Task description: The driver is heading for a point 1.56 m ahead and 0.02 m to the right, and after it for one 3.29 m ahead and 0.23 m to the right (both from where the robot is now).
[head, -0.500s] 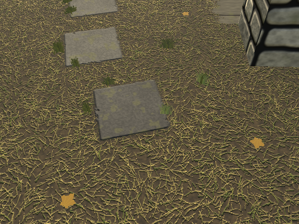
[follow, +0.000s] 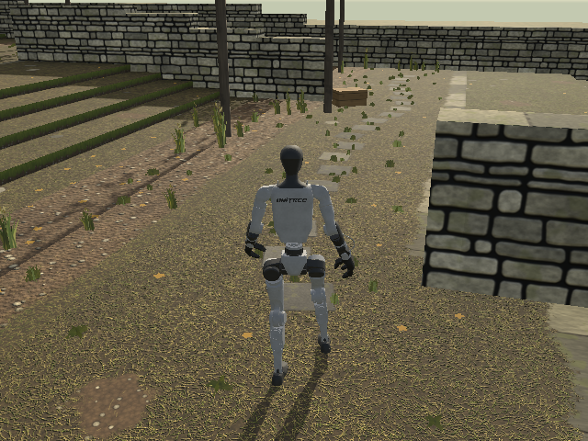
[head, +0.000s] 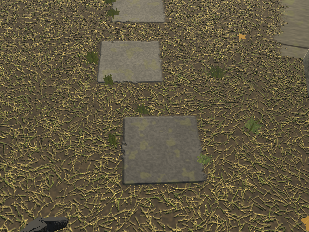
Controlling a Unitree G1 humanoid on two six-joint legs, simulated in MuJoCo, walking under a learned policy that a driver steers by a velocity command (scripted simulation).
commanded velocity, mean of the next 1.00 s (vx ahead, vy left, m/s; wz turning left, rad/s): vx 0.50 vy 0.00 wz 0.00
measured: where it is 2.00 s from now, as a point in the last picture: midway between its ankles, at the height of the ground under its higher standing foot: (152, 102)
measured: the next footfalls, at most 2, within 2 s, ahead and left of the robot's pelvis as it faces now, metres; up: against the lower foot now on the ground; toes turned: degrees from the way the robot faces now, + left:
right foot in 0.12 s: +0.25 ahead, -0.14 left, +0.00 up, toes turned +9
left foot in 0.60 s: +0.46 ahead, +0.17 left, +0.00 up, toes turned +9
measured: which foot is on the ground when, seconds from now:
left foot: down 0.00-0.12, up 0.14-0.58, down 0.60-1.00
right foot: up 0.00-0.10, down 0.12-0.60, up 0.62-1.00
